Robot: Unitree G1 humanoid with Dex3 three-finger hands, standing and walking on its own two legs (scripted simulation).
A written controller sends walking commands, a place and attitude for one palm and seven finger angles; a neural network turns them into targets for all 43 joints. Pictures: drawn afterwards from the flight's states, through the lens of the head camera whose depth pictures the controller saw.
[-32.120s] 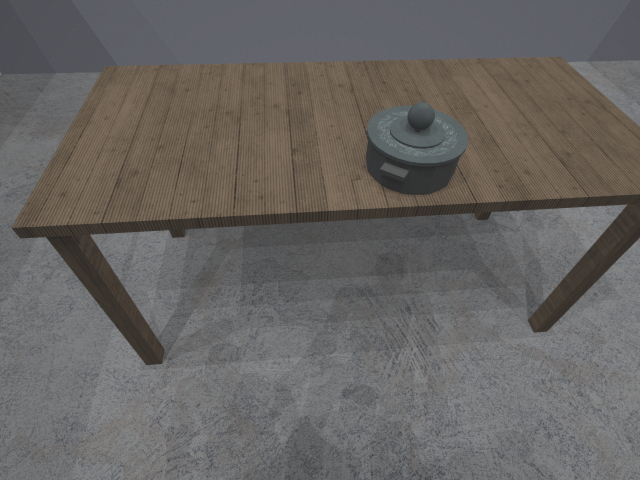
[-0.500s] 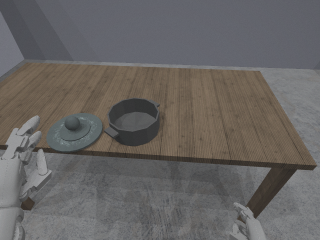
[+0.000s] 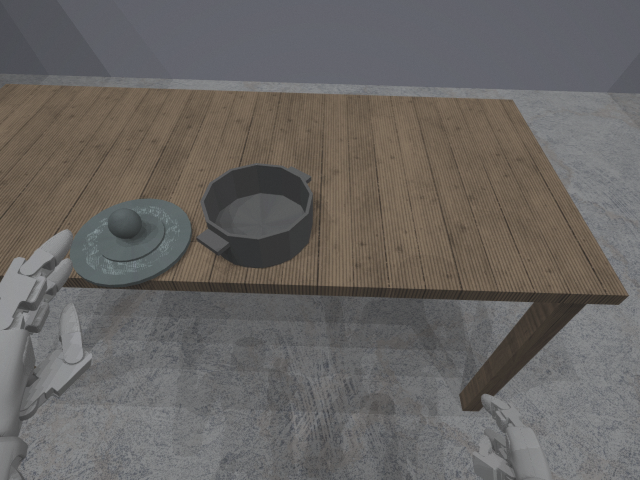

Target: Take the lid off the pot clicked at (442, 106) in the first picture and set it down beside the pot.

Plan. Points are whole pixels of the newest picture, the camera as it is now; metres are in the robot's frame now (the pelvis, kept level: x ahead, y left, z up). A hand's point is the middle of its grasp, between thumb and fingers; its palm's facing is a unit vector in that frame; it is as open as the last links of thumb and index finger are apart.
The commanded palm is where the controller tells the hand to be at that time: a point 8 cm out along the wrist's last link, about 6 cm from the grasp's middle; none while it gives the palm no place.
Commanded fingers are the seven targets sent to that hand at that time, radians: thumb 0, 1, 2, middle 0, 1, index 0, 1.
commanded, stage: step back with the hand held close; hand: left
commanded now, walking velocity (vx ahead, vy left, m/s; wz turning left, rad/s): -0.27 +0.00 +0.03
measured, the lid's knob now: (125, 223) +0.50 +0.39 -0.02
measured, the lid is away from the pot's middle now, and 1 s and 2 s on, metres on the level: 0.24 0.24 0.24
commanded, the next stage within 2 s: stop stepping back and stand still in 1.20 s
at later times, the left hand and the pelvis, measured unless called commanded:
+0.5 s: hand (20, 450) +0.12 +0.24 +0.15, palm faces +0.35 -0.85 -0.39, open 7.4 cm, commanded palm +0.06 +0.29 +0.17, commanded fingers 0.00 0.90 0.90 -0.20 -0.30 -0.20 -0.30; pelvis -0.07 +0.01 -0.02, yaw +1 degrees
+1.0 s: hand out of the picture +0.05 +0.22 +0.17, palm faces +0.23 -0.85 -0.47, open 7.4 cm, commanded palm -0.01 +0.28 +0.17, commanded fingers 0.00 0.90 0.90 -0.20 -0.30 -0.20 -0.30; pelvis -0.15 +0.00 -0.02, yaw -1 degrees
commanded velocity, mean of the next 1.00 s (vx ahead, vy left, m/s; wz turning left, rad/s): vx -0.34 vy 0.00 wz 0.02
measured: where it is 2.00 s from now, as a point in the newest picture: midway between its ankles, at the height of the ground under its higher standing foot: outside the picture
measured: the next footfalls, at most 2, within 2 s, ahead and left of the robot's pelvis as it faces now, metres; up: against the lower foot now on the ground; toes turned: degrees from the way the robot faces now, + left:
right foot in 0.72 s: -0.15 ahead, -0.12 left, +0.00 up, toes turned +3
left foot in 1.22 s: -0.12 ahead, +0.14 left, +0.00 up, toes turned -1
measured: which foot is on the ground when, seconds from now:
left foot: down 0.00-1.00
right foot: down 0.00-0.54, up 0.56-0.70, down 0.72-1.00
